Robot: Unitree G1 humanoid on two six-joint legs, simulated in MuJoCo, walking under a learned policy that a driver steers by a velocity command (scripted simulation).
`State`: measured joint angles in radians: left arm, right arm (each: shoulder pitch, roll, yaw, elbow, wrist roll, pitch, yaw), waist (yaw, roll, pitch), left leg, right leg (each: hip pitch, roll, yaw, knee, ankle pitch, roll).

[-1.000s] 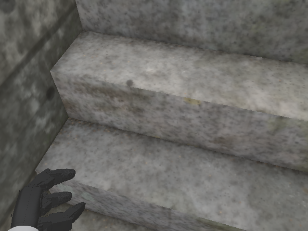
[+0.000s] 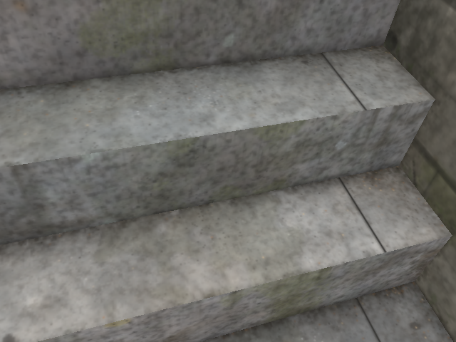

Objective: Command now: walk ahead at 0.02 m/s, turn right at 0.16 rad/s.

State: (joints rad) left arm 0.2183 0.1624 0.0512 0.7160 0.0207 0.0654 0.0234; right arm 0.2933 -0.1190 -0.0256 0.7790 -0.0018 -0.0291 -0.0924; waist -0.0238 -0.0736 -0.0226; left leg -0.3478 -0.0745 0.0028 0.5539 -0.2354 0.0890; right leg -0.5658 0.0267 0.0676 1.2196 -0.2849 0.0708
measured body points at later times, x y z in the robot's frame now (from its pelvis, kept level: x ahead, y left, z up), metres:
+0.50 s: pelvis +0.05 -0.02 +0.01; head +0.03 -0.01 +0.46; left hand +0.06 +0.20 -0.13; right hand +0.08 -0.23 -0.14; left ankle +0.03 +0.08 -0.73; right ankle +0.07 -0.10 -0.73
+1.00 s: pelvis +0.14 -0.08 +0.00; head +0.16 -0.10 +0.45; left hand +0.26 +0.18 -0.10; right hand +0.22 -0.33 -0.15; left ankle +0.02 +0.07 -0.65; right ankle +0.11 -0.18 -0.74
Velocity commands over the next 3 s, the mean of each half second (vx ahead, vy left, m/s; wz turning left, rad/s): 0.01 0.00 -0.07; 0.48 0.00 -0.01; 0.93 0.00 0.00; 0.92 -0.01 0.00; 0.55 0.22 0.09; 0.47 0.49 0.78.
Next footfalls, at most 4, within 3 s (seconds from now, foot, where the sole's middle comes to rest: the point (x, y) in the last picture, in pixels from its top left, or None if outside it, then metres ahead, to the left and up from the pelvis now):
0.18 right None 0.11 -0.10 -0.77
0.96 right None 0.15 -0.19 -0.77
1.34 left None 0.09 -0.07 -0.76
1.64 right None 0.15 -0.23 -0.73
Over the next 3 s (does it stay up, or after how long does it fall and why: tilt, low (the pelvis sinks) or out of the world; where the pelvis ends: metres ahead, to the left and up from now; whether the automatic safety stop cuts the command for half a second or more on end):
stays up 0.40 -0.08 0.36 its command is cut before an obstacle after 2.1 s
